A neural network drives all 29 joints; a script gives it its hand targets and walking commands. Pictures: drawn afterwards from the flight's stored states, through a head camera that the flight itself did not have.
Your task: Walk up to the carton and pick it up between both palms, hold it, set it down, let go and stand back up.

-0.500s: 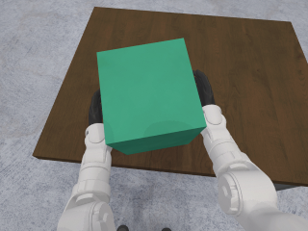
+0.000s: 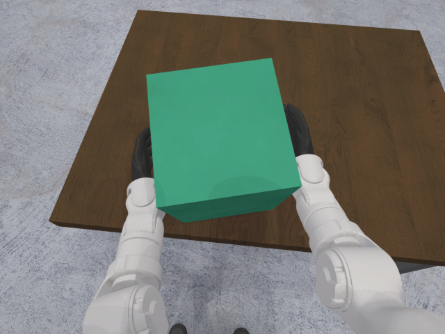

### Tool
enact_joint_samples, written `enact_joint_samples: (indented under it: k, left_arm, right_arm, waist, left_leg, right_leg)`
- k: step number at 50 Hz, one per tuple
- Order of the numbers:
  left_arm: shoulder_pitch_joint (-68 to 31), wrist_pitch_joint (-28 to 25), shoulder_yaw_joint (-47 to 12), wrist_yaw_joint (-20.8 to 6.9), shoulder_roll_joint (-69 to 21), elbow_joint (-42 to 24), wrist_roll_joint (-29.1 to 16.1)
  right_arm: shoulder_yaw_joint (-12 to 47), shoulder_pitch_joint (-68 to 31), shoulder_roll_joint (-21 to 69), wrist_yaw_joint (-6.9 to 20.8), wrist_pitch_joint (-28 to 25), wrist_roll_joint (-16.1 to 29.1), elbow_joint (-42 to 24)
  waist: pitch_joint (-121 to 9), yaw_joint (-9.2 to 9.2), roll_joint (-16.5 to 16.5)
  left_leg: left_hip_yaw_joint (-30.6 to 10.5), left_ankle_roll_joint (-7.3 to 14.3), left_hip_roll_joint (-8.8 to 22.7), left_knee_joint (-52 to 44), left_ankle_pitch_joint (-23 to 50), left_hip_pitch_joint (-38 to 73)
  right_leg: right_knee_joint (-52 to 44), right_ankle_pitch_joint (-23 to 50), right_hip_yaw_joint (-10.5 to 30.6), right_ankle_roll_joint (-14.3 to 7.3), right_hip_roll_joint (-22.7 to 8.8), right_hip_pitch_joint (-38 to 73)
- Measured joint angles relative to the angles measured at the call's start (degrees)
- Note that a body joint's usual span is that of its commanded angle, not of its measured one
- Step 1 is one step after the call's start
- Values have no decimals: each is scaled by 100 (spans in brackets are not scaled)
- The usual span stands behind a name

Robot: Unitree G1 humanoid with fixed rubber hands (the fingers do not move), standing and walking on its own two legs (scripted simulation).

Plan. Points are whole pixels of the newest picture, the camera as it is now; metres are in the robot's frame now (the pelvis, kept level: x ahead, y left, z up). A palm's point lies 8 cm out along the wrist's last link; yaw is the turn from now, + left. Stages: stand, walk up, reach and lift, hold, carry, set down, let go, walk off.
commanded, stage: set down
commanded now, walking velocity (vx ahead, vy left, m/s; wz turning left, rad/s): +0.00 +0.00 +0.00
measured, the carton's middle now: (220, 154) +0.43 +0.03 +0.01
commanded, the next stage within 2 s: none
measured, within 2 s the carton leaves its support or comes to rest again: rests again in 0.60 s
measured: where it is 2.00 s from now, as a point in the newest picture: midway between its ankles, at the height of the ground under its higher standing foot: outside the picture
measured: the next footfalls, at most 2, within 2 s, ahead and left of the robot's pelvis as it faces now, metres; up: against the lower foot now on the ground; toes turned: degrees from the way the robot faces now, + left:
none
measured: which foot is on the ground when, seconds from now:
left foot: down 0.00-1.00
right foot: down 0.00-1.00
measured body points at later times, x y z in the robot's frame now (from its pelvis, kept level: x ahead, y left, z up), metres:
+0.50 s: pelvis +0.00 +0.00 +0.00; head +0.13 +0.00 +0.43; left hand +0.41 +0.17 +0.00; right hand +0.46 -0.12 +0.01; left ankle -0.02 +0.17 -0.74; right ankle -0.02 -0.08 -0.74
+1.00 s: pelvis -0.04 +0.00 +0.00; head +0.05 +0.00 +0.44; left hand +0.34 +0.17 +0.01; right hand +0.43 -0.14 +0.06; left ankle -0.02 +0.17 -0.74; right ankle -0.02 -0.08 -0.74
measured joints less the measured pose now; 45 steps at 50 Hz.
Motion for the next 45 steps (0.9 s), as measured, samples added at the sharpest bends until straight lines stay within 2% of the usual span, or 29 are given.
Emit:
enact_joint_samples:
  k: [10, 17, 26, 33, 45]
  left_arm:
    - [-103, -62, 57, 38, 0, 127, 0]
    - [-143, -128, -50, 195, 5, 128, -3]
    - [-417, -209, -292, 318, 131, 283, -308]
    - [-466, -173, -624, 434, 179, 316, -509]
    - [95, 228, -1217, 632, 179, 67, -774]
  right_arm:
    - [-38, -2, -31, 19, 178, -10, 0]
    - [-38, -4, -88, 48, 253, -1, -1]
    - [344, -185, -316, 10, 269, 395, -3]
    - [830, -233, -557, -28, 251, 901, -2]
    - [1015, -233, -833, 352, 429, 1559, 0]
  waist:
    - [0, 10, 0]
    - [1, 29, 1]
    - [-98, 54, 2]
    - [-205, 54, 2]
    - [-494, 110, 1]
  left_leg:
    - [0, 0, 0, 0, -6, -6]
    - [0, 0, 3, 0, -6, -59]
    - [1, 17, -8, -1, 61, -464]
    - [1, 66, -57, 0, 181, -799]
    - [-1, 70, -91, 4, 344, -868]
  right_leg:
    - [0, -27, 0, 0, 1, -4]
    - [0, -34, 0, 0, 4, -57]
    - [0, 79, -1, 25, -8, -465]
    - [1, 234, -1, 82, -58, -799]
    - [2, 343, -2, 82, -91, -861]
